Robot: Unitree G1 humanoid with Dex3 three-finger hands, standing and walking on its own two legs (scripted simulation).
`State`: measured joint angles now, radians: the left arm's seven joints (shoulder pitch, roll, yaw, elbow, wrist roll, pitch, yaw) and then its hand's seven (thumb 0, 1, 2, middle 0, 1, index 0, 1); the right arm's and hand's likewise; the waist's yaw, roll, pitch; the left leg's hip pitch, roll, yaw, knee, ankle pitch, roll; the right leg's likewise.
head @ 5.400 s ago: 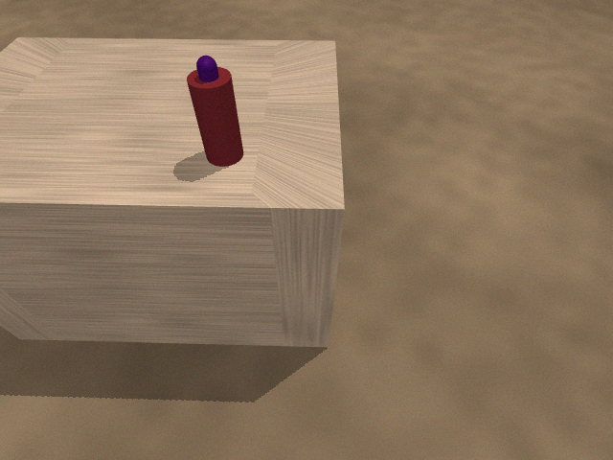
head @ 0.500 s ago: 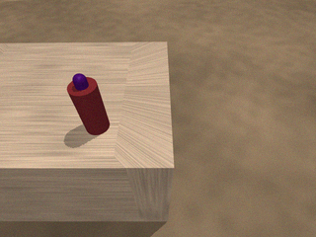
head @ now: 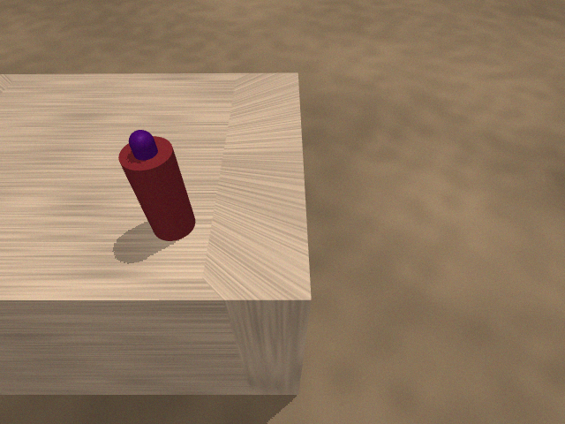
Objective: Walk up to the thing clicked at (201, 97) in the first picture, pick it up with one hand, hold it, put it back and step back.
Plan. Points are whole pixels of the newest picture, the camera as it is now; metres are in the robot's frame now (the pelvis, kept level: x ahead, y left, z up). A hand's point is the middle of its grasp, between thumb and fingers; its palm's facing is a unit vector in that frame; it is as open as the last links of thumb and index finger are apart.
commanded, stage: stand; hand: left
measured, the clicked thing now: (158, 184) +0.50 +0.24 +0.03
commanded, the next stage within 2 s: rise first in 0.24 s
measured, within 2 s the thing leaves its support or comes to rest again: neither
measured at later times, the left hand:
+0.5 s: hand out of the picture +0.14 +0.25 -0.14, palm faces +0.11 -0.94 -0.32, open 9.1 cm
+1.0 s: hand (96, 373) +0.19 +0.27 -0.03, palm faces +0.27 -0.90 -0.34, open 17.2 cm
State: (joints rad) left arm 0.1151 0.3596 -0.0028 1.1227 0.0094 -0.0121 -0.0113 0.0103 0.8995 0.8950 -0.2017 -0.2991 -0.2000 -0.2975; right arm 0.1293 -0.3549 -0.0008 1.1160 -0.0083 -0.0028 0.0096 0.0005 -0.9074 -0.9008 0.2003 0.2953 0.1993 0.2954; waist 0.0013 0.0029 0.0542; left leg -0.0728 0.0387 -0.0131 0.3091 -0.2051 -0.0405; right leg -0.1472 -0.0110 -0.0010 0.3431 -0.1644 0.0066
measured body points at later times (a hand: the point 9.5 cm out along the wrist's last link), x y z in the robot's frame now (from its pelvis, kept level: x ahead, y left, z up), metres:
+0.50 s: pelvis -0.01 +0.01 -0.01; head +0.03 +0.00 +0.44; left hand +0.13 +0.30 -0.12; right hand +0.13 -0.29 -0.13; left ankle -0.02 +0.15 -0.75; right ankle +0.01 -0.12 -0.75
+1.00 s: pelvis +0.01 +0.02 +0.00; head +0.01 +0.01 +0.45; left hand +0.18 +0.32 +0.00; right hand +0.18 -0.23 -0.08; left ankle -0.02 +0.15 -0.75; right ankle +0.01 -0.12 -0.75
